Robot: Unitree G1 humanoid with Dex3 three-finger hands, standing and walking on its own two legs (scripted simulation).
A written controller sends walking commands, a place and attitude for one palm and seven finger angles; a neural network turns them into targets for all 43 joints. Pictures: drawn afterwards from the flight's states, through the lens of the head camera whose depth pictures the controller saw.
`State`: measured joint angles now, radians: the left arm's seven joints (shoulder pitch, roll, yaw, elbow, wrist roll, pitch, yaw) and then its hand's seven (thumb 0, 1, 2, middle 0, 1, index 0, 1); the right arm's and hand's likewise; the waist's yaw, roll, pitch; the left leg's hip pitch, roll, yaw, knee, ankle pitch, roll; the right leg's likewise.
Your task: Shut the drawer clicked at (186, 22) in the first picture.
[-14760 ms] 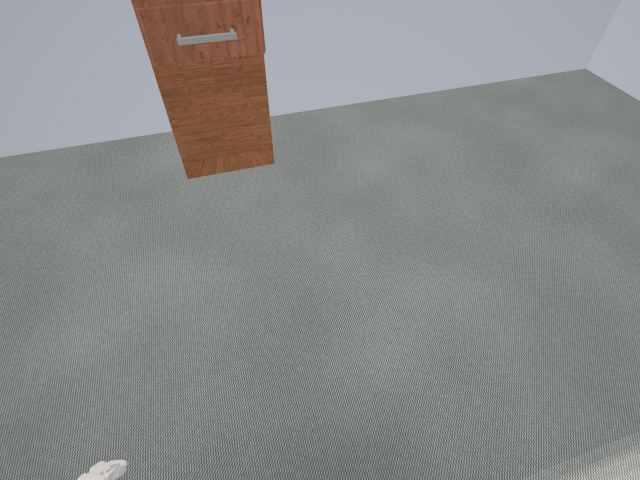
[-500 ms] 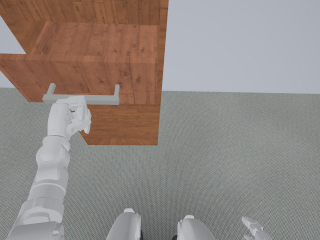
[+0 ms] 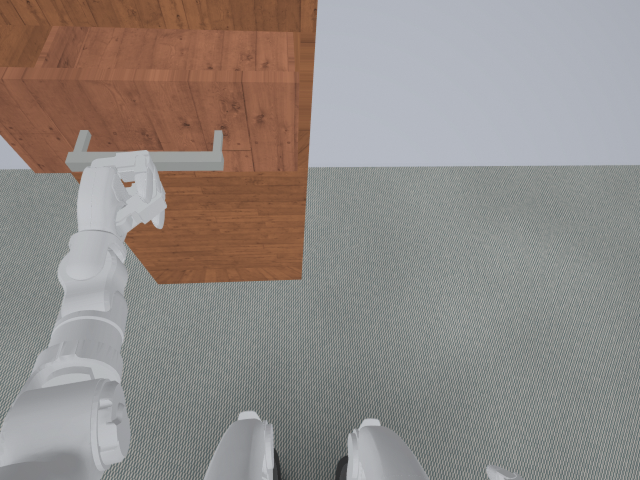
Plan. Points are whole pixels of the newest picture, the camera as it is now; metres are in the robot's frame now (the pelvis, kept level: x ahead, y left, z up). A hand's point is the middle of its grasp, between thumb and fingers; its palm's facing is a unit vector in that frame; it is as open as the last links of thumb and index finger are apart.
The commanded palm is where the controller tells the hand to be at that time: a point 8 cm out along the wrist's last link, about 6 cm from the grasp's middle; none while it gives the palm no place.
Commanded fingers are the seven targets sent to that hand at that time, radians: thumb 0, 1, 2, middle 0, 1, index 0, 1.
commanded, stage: push the drawer shut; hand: left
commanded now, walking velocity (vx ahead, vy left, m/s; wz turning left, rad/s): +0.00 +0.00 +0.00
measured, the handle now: (150, 149) +0.52 +0.22 +0.05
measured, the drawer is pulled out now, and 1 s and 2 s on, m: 0.09 0.00 0.00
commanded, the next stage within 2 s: pull the fist back off the drawer in 1.06 s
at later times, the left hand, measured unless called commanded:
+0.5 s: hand (171, 153) +0.52 +0.19 +0.05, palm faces +0.05 -1.00 -0.04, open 3.1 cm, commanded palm +0.51 +0.23 +0.05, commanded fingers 0.00 0.90 0.90 -1.40 -1.60 -1.40 -1.60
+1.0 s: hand (161, 138) +0.54 +0.21 +0.05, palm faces +0.05 -1.00 -0.04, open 2.8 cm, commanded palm +0.57 +0.22 +0.05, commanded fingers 0.00 0.90 0.90 -1.40 -1.60 -1.40 -1.60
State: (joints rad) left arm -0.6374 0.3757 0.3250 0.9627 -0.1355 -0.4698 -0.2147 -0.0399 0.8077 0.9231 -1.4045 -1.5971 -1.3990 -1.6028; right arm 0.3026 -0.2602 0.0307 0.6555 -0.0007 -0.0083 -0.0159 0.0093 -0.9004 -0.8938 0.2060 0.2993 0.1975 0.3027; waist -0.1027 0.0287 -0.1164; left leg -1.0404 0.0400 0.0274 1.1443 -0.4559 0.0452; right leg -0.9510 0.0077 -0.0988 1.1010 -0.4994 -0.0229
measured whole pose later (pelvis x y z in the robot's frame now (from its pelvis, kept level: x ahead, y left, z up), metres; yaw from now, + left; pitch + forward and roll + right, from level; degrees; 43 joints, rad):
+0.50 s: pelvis +0.00 +0.00 -0.01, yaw -1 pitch +24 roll -4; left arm -0.91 0.51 0.39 1.17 -0.07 -0.44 -0.19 -0.01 0.87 0.95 -1.40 -1.60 -1.40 -1.60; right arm 0.35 -0.27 0.05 0.65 -0.03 0.04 0.00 0.01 -0.90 -0.89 0.21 0.30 0.20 0.30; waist -0.17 0.04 -0.11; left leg -1.15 0.06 0.02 1.19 -0.46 0.05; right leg -1.06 0.02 -0.11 1.13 -0.50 -0.03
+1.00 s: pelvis -0.01 +0.00 -0.02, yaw -1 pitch +27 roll -6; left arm -1.08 0.62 0.39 1.28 -0.03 -0.39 -0.20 -0.06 0.66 0.96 -1.40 -1.60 -1.40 -1.60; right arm 0.36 -0.27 0.07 0.67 -0.05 0.03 0.00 0.00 -0.90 -0.89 0.21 0.30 0.20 0.30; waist -0.21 0.04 -0.10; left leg -1.27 0.05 -0.03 1.24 -0.46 0.05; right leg -1.14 0.02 -0.15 1.16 -0.49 -0.03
